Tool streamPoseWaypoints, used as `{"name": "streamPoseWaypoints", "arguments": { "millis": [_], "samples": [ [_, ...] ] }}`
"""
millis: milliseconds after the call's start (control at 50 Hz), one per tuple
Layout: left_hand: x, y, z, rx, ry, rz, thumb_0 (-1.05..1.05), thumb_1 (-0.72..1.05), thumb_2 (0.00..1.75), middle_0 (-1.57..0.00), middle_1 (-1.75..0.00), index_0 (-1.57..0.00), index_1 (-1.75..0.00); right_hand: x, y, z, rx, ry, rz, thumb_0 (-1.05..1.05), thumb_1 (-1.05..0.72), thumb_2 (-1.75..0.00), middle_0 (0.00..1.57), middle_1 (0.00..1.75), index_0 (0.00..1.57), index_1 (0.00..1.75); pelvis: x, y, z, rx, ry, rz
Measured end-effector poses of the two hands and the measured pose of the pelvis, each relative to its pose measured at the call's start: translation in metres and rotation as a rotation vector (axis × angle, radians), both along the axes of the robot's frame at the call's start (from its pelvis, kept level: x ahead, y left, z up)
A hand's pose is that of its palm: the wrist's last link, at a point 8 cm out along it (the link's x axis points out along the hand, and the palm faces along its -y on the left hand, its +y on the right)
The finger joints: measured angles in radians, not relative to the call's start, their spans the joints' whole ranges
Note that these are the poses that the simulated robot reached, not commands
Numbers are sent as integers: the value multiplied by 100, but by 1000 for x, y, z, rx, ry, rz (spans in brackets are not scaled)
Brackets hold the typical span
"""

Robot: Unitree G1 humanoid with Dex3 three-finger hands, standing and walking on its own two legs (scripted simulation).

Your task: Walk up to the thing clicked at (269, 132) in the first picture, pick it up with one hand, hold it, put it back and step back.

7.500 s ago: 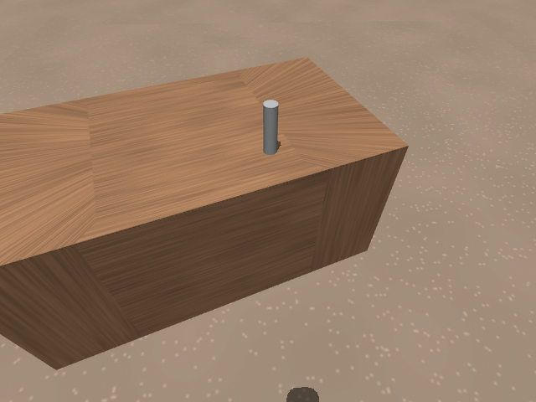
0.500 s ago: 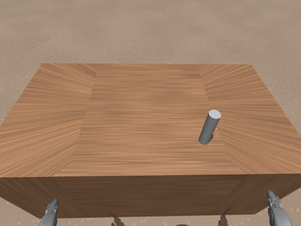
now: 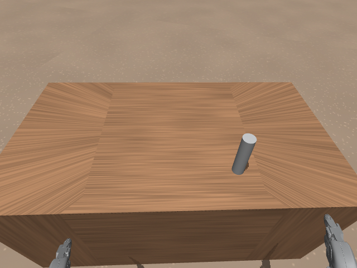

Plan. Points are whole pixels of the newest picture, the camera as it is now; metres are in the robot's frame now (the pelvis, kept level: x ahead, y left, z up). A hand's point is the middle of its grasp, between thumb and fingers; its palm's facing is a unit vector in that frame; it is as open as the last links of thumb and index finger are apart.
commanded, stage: rise first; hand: right
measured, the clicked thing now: (243, 155) +0.49 -0.21 -0.09
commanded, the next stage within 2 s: go down in 0.12 s
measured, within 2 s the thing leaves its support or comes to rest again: neither
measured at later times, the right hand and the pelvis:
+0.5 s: hand (320, 245) +0.19 -0.28 -0.01, palm faces +0.35 +0.89 -0.30, open 17.4 cm; pelvis -0.02 +0.00 +0.00, yaw -1 degrees
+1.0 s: hand (323, 191) +0.31 -0.34 +0.00, palm faces +0.20 +0.98 -0.04, open 17.5 cm; pelvis -0.04 -0.01 -0.05, yaw +1 degrees
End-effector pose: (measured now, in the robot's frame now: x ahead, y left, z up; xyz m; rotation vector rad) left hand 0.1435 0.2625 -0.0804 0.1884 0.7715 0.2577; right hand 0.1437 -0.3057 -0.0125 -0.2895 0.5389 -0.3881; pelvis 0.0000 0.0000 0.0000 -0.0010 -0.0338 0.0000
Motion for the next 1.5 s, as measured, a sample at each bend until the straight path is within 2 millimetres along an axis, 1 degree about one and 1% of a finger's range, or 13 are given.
{"name": "streamPoseWaypoints", "arguments": {
  "millis": [140, 260, 420, 500, 600, 720, 840, 920, 1000, 1080, 1180, 1340, 1500],
  "samples": [
    [-3, 1, 4, 8, -28, 2, -1, -53, 7, -7, -7, -6, -6, -4, 1, 8, -13, -41, 14, -1, 50, -6, 6, 6, 6, 6, -5, -1, 0, 0, -15, 1],
    [-7, -5, 1, -5, -26, -17, -1, -53, 7, -7, -7, -6, -6, -7, 4, 15, -12, -84, 27, -1, 49, -7, 6, 6, 5, 6, -10, -1, 0, 1, -16, 1],
    [-14, -4, -6, -12, -9, -19, -1, -52, 4, -7, -6, -6, -5, -6, -7, 22, -18, -141, 1, -1, 49, -6, 5, 6, 5, 6, -19, 0, -2, 2, -5, -7],
    [-13, 2, -1, 18, -31, -22, -1, -52, 4, -7, -6, -6, -5, 10, -18, 24, 5, -198, -5, -1, 53, -6, 5, 6, 5, 6, -23, 2, -5, 2, 3, -14],
    [-14, 4, 2, 52, -47, -22, -1, -52, 3, -6, -5, -6, -5, 46, -33, 29, 69, -293, 37, -1, 55, -5, 5, 6, 5, 6, -29, 3, -9, 5, 29, -16],
    [-27, 5, -7, 78, -30, 3, 0, -52, 3, -6, -5, -6, -4, 88, -52, 30, 126, -352, 129, -1, 58, -4, 5, 6, 5, 6, -35, 0, -22, 10, 92, -6],
    [-43, 0, -8, 105, -40, 19, -1, -51, 2, -6, -6, -6, -4, 114, -70, 26, 200, -413, 147, -1, 57, -3, 5, 5, 5, 6, -34, -5, -31, 17, 136, 3],
    [-47, 1, -15, 135, -21, 16, -1, -52, 3, -6, -6, -6, -5, 125, -80, 22, 212, -432, 167, -1, 56, -4, 5, 5, 5, 6, -35, -9, -38, 23, 175, 10],
    [-44, -11, -23, 133, -11, -13, -1, -52, 3, -6, -6, -6, -5, 132, -87, 19, 221, -458, 187, -2, 54, -4, 5, 5, 4, 5, -35, -12, -45, 30, 206, 12],
    [-36, -17, -18, 140, -52, -26, -1, -52, 3, -7, -6, -7, -5, 138, -93, 20, 240, -480, 188, -2, 51, -5, 5, 5, 5, 5, -33, -14, -48, 33, 222, 9],
    [-29, -12, -8, 178, -106, -28, -1, -52, 4, -7, -6, -7, -5, 147, -101, 25, 251, -522, 188, -2, 49, -5, 5, 4, 5, 5, -30, -15, -52, 37, 235, 7],
    [-33, -17, -16, 172, -77, -47, -1, -53, 4, -7, -6, -6, -5, 160, -105, 18, 259, -516, 224, -1, 51, -4, 6, 4, 5, 5, -28, -17, -58, 43, 268, 7],
    [-32, -19, -17, 180, -86, -59, -1, -53, 5, -7, -6, -6, -5, 177, -113, 23, 264, -542, 210, -1, 52, -4, 6, 4, 5, 5, -27, -17, -63, 49, 290, 10]
  ]
}}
